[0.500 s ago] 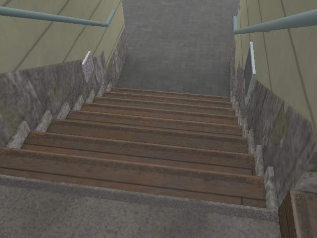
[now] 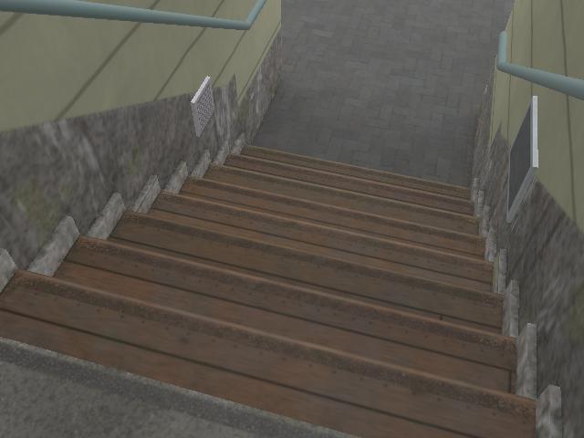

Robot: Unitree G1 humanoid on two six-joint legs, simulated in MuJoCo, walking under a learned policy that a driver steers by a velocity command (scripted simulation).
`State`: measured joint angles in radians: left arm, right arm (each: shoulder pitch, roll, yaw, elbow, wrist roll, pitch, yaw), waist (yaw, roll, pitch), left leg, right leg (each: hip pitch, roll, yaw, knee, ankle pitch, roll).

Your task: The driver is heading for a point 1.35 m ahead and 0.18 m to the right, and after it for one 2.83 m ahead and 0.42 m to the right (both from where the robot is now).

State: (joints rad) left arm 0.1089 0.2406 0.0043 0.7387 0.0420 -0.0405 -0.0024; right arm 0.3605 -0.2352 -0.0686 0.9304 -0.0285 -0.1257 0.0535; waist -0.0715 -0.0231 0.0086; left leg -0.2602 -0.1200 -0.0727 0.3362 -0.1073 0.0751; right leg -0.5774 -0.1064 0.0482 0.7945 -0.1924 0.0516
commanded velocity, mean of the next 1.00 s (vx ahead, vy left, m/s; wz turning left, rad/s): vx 0.37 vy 0.00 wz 0.07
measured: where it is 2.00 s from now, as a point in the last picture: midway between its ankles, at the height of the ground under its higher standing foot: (268, 340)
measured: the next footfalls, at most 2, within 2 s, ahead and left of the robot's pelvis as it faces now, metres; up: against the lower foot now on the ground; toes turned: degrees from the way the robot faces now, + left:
right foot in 0.12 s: +0.12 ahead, -0.15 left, +0.00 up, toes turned +0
left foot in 0.46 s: +0.18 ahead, +0.06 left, +0.00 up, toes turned +5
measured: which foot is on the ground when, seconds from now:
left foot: down 0.00-0.12, up 0.14-0.44, down 0.46-0.88, up 0.90-1.00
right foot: up 0.00-0.10, down 0.12-0.46, up 0.48-0.88, down 0.90-1.00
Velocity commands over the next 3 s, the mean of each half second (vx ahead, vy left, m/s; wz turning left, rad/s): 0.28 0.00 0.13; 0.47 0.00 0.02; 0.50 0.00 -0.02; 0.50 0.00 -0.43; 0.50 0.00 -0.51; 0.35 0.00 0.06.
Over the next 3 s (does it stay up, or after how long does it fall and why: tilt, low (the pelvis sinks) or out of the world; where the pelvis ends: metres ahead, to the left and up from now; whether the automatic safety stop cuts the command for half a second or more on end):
stays up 1.23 -0.11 -0.57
